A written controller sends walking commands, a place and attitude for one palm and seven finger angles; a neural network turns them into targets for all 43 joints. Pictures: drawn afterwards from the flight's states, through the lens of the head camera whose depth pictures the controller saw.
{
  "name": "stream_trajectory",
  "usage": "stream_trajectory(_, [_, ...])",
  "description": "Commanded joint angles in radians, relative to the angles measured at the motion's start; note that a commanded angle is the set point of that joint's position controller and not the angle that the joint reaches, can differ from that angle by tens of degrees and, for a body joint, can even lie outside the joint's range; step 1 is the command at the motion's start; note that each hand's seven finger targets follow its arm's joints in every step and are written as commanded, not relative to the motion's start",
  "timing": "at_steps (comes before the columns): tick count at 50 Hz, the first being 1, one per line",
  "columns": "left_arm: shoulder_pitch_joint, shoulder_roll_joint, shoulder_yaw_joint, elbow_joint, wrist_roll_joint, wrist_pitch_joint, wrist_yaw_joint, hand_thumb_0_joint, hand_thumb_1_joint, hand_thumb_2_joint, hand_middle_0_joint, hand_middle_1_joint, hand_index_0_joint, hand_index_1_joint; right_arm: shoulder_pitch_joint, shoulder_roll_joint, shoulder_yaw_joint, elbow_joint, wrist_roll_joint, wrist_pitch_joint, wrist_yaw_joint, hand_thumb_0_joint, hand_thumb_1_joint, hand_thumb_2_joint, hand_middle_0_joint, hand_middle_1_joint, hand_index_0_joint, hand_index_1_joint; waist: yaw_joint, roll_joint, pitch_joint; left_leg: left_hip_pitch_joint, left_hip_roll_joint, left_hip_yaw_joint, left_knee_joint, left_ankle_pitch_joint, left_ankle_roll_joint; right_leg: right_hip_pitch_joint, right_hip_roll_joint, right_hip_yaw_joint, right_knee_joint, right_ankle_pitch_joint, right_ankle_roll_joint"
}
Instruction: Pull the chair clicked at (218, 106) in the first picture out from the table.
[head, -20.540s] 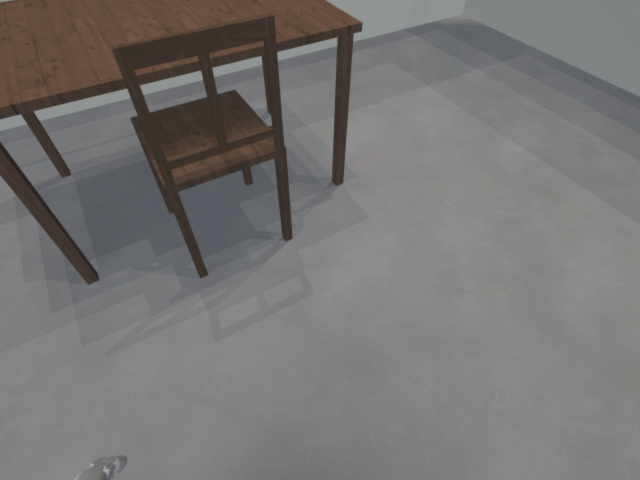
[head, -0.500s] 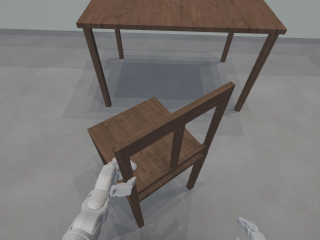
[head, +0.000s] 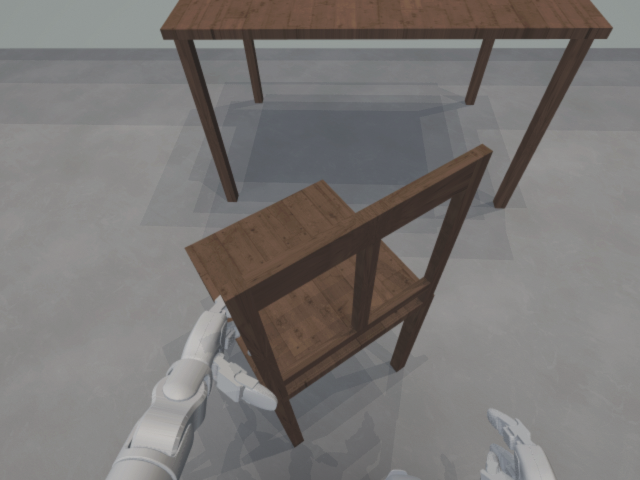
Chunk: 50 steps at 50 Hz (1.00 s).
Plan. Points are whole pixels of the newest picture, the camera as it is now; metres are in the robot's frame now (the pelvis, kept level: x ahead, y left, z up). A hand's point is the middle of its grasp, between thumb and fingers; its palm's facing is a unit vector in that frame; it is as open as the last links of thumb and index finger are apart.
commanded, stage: open the thumb and straighten the fingers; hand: left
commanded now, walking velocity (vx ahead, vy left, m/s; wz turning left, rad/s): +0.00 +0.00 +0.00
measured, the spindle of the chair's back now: (363, 289) +0.40 -0.06 -0.06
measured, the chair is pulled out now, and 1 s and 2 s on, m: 0.65 0.65 0.65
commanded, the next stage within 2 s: draw the fingers out of the gap in 0.12 s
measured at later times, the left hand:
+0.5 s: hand (235, 395) +0.23 +0.12 -0.03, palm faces -0.17 -0.97 -0.15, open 17.5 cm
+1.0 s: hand (220, 470) +0.15 +0.12 -0.03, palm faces -0.13 -0.98 -0.15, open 17.5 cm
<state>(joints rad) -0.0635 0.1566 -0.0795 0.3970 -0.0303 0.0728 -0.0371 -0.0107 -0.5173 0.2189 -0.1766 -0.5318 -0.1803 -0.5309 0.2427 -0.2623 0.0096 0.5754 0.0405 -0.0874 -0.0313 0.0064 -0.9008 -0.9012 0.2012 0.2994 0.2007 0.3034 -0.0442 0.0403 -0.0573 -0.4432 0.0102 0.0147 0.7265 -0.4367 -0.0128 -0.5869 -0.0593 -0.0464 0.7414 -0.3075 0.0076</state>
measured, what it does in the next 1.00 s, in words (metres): stands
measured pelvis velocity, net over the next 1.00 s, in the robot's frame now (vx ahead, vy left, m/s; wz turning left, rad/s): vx -0.01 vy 0.00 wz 0.04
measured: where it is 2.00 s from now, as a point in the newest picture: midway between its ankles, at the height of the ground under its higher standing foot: outside the picture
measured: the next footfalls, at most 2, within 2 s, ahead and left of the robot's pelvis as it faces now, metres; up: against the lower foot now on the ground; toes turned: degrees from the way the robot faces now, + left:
none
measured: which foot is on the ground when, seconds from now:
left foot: down 0.00-1.00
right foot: down 0.00-1.00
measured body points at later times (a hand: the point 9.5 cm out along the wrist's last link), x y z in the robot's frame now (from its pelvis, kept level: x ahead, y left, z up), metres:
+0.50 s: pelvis +0.00 +0.00 -0.01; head +0.04 -0.03 +0.44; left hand +0.24 +0.17 -0.02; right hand +0.17 -0.25 -0.09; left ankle -0.05 +0.13 -0.71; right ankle +0.03 -0.12 -0.71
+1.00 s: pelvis -0.01 +0.00 -0.02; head +0.02 -0.02 +0.43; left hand +0.15 +0.17 -0.02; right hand +0.18 -0.23 -0.08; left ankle -0.05 +0.13 -0.71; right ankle +0.03 -0.12 -0.71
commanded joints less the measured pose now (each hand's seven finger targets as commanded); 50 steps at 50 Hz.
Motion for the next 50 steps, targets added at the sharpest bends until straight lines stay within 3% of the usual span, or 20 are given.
stream_trajectory(1, [-0.139,0.118,0.066,-0.237,-0.010,-0.043,-0.006,0.000,-0.550,0.200,0.000,0.000,0.000,0.000,-0.017,-0.123,-0.046,-0.149,0.001,-0.046,-0.010,0.000,-0.900,-0.900,0.200,0.300,0.200,0.300,0.000,-0.090,-0.295,-0.043,-0.009,0.007,-0.085,0.336,0.026,0.331,0.012,0.001,-0.050,0.348,-0.016])
stream_trajectory(5, [-0.062,0.116,0.059,-0.268,-0.016,-0.029,-0.022,0.000,-0.550,0.200,0.000,0.000,0.000,0.000,-0.024,-0.124,-0.045,-0.164,0.002,-0.053,-0.010,0.000,-0.900,-0.900,0.200,0.300,0.200,0.300,-0.003,-0.087,-0.274,-0.057,-0.011,0.006,-0.072,0.332,0.026,0.324,0.010,-0.003,-0.047,0.352,-0.016])
stream_trajectory(8, [-0.136,0.109,0.027,-0.306,-0.009,-0.022,-0.026,0.000,-0.550,0.200,0.000,0.000,0.000,0.000,-0.025,-0.128,-0.043,-0.165,0.001,-0.059,-0.016,0.000,-0.900,-0.900,0.200,0.300,0.200,0.300,-0.024,-0.067,-0.251,-0.056,-0.015,-0.001,-0.062,0.312,0.029,0.281,0.011,-0.008,-0.048,0.321,-0.015])
stream_trajectory(10, [-0.105,0.111,0.036,-0.317,-0.012,-0.021,-0.024,0.000,-0.550,0.200,0.000,0.000,0.000,0.000,-0.021,-0.125,-0.043,-0.168,0.001,-0.063,-0.018,0.000,-0.900,-0.900,0.200,0.300,0.200,0.300,-0.016,-0.060,-0.272,-0.043,-0.015,-0.004,-0.060,0.317,0.028,0.288,0.012,-0.009,-0.040,0.319,-0.015])
stream_trajectory(11, [-0.076,0.177,0.102,-0.318,-0.013,-0.020,-0.022,0.000,-0.550,0.200,0.000,0.000,0.000,0.000,-0.016,-0.130,-0.044,-0.168,0.001,-0.063,-0.021,0.000,-0.900,-0.900,0.200,0.300,0.200,0.300,-0.004,-0.067,-0.286,-0.051,-0.015,-0.004,-0.057,0.315,0.028,0.300,0.011,-0.007,-0.038,0.317,-0.013])
stream_trajectory(12, [-0.036,0.151,0.083,-0.326,-0.015,-0.018,-0.029,0.000,-0.550,0.200,0.000,0.000,0.000,0.000,-0.021,-0.125,-0.042,-0.176,-0.001,-0.064,-0.020,0.000,-0.900,-0.900,0.200,0.300,0.200,0.300,-0.001,-0.078,-0.289,-0.055,-0.018,0.000,-0.056,0.319,0.029,0.313,0.010,-0.005,-0.035,0.333,-0.012])
stream_trajectory(13, [-0.002,0.172,0.099,-0.338,-0.014,-0.018,-0.030,0.000,-0.550,0.200,0.000,0.000,0.000,0.000,-0.025,-0.128,-0.042,-0.181,0.001,-0.065,-0.020,0.000,-0.900,-0.900,0.200,0.300,0.200,0.300,0.008,-0.056,-0.283,-0.063,-0.019,-0.002,-0.057,0.323,0.027,0.317,0.008,-0.005,-0.035,0.334,-0.018])
stream_trajectory(14, [0.004,0.140,0.062,-0.362,-0.013,-0.020,-0.034,0.000,-0.550,0.200,0.000,0.000,0.000,0.000,-0.029,-0.122,-0.038,-0.187,0.002,-0.068,-0.019,0.000,-0.900,-0.900,0.200,0.300,0.200,0.300,-0.001,-0.046,-0.274,-0.058,-0.019,-0.001,-0.057,0.315,0.027,0.303,0.007,-0.007,-0.035,0.319,-0.017])
stream_trajectory(16, [0.052,0.133,0.051,-0.381,-0.014,-0.018,-0.038,0.000,-0.550,0.200,0.000,0.000,0.000,0.000,-0.032,-0.123,-0.040,-0.195,0.003,-0.073,-0.020,0.000,-0.900,-0.900,0.200,0.300,0.200,0.300,-0.004,-0.071,-0.257,-0.068,-0.017,-0.002,-0.053,0.298,0.029,0.290,0.008,-0.009,-0.035,0.299,-0.013])
stream_trajectory(19, [0.109,0.116,0.021,-0.448,-0.012,-0.017,-0.036,0.000,-0.550,0.200,0.000,0.000,0.000,0.000,-0.033,-0.120,-0.038,-0.212,0.001,-0.090,-0.021,0.000,-0.900,-0.900,0.200,0.300,0.200,0.300,-0.005,-0.052,-0.256,-0.059,-0.019,-0.011,-0.049,0.303,0.029,0.278,0.008,-0.017,-0.031,0.288,-0.016])
stream_trajectory(20, [0.153,0.140,0.049,-0.454,-0.016,-0.014,-0.032,0.000,-0.550,0.200,0.000,0.000,0.000,0.000,-0.032,-0.122,-0.040,-0.213,0.002,-0.092,-0.023,0.000,-0.900,-0.900,0.200,0.300,0.200,0.300,0.002,-0.069,-0.264,-0.062,-0.018,-0.010,-0.044,0.299,0.029,0.282,0.009,-0.016,-0.029,0.286,-0.014])
stream_trajectory(24, [0.177,0.142,0.032,-0.527,-0.003,-0.013,-0.020,0.000,-0.550,0.200,0.000,0.000,0.000,0.000,-0.035,-0.121,-0.035,-0.222,0.000,-0.105,-0.029,0.000,-0.900,-0.900,0.200,0.300,0.200,0.300,-0.009,-0.061,-0.225,-0.074,-0.020,-0.019,-0.040,0.266,0.029,0.237,0.011,-0.020,-0.027,0.231,-0.015])
stream_trajectory(26, [0.214,0.115,0.002,-0.553,-0.002,-0.011,-0.019,0.000,-0.550,0.200,0.000,0.000,0.000,0.000,-0.038,-0.114,-0.033,-0.231,0.000,-0.113,-0.031,0.000,-0.900,-0.900,0.200,0.300,0.200,0.300,-0.009,-0.052,-0.220,-0.072,-0.021,-0.021,-0.032,0.252,0.030,0.220,0.011,-0.021,-0.024,0.208,-0.012])
stream_trajectory(28, [0.252,0.151,0.031,-0.576,0.005,-0.013,-0.009,0.000,-0.550,0.200,0.000,0.000,0.000,0.000,-0.043,-0.118,-0.036,-0.231,-0.001,-0.118,-0.035,0.000,-0.900,-0.900,0.200,0.300,0.200,0.300,0.002,-0.044,-0.221,-0.077,-0.022,-0.026,-0.028,0.254,0.028,0.217,0.013,-0.022,-0.018,0.199,-0.017])
stream_trajectory(34, [0.359,0.103,-0.028,-0.642,0.015,-0.006,-0.008,0.000,-0.550,0.200,0.000,0.000,0.000,0.000,-0.047,-0.106,-0.030,-0.250,-0.003,-0.128,-0.038,0.000,-0.900,-0.900,0.200,0.300,0.200,0.300,-0.010,-0.059,-0.192,-0.092,-0.024,-0.035,-0.017,0.231,0.029,0.184,0.014,-0.030,-0.008,0.162,-0.017])
stream_trajectory(37, [0.415,0.121,-0.004,-0.666,0.012,-0.001,-0.009,0.000,-0.550,0.200,0.000,0.000,0.000,0.000,-0.050,-0.100,-0.032,-0.259,-0.001,-0.124,-0.043,0.000,-0.900,-0.900,0.200,0.300,0.200,0.300,-0.002,-0.073,-0.189,-0.111,-0.026,-0.034,-0.010,0.201,0.030,0.182,0.014,-0.028,-0.008,0.131,-0.015])
stream_trajectory(40, [0.492,0.131,0.012,-0.704,0.017,-0.003,-0.007,0.000,-0.550,0.200,0.000,0.000,0.000,0.000,-0.059,-0.092,-0.035,-0.265,-0.001,-0.124,-0.046,0.000,-0.900,-0.900,0.200,0.300,0.200,0.300,0.009,-0.045,-0.193,-0.115,-0.028,-0.032,-0.004,0.210,0.028,0.185,0.014,-0.027,0.000,0.134,-0.021])
stream_trajectory(43, [0.530,0.128,0.001,-0.720,0.020,-0.001,-0.009,0.000,-0.550,0.200,0.000,0.000,0.000,0.000,-0.069,-0.091,-0.036,-0.268,0.001,-0.124,-0.051,0.000,-0.900,-0.900,0.200,0.300,0.200,0.300,0.002,-0.073,-0.159,-0.139,-0.027,-0.036,0.004,0.182,0.031,0.162,0.016,-0.026,-0.006,0.099,-0.020])
stream_trajectory(46, [0.576,0.108,-0.022,-0.763,0.020,-0.007,-0.016,0.000,-0.550,0.200,0.000,0.000,0.000,0.000,-0.069,-0.083,-0.036,-0.280,0.002,-0.132,-0.054,0.000,-0.900,-0.900,0.200,0.300,0.200,0.300,0.003,-0.043,-0.156,-0.135,-0.028,-0.035,0.010,0.157,0.031,0.137,0.015,-0.029,-0.002,0.059,-0.019])
stream_trajectory(50, [0.623,0.125,-0.007,-0.792,0.020,-0.012,-0.017,0.000,-0.550,0.200,0.000,0.000,0.000,0.000,-0.071,-0.080,-0.041,-0.280,0.002,-0.136,-0.060,0.000,-0.900,-0.900,0.200,0.300,0.200,0.300,0.002,-0.054,-0.155,-0.153,-0.031,-0.040,0.023,0.144,0.032,0.126,0.018,-0.028,0.004,0.039,-0.020])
